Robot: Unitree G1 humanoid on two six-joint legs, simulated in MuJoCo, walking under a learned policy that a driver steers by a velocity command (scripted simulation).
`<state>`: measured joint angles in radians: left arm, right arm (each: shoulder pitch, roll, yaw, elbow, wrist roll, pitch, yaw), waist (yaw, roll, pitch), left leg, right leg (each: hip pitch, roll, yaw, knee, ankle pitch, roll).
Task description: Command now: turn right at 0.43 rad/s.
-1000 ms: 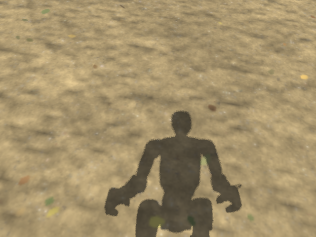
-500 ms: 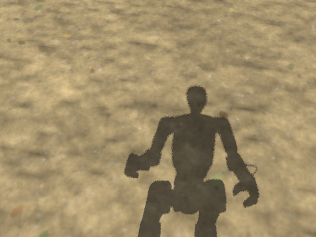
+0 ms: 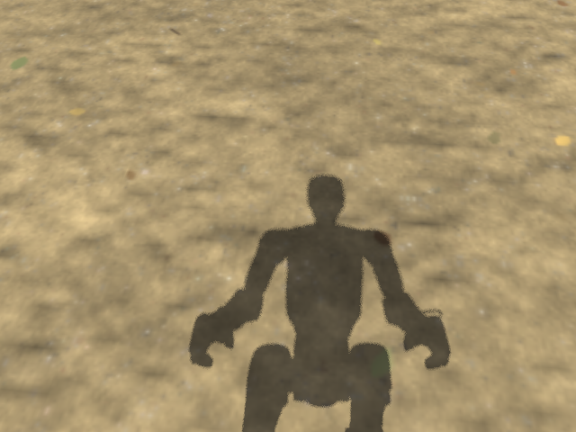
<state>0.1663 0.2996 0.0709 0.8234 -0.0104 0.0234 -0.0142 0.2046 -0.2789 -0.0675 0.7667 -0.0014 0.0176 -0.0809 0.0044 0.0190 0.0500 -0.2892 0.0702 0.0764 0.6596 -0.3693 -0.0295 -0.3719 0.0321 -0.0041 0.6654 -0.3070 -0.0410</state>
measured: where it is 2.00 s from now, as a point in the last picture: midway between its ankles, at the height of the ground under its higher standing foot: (507, 369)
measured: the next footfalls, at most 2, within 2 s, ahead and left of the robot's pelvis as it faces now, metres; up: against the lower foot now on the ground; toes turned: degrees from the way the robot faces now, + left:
left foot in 0.38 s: +0.08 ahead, +0.14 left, +0.00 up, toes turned -19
right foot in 0.86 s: +0.13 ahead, -0.22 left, +0.00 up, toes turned -35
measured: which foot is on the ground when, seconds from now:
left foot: down 0.00-0.00, up 0.02-0.36, down 0.38-0.86, up 0.88-1.00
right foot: down 0.00-0.38, up 0.40-0.84, down 0.86-1.00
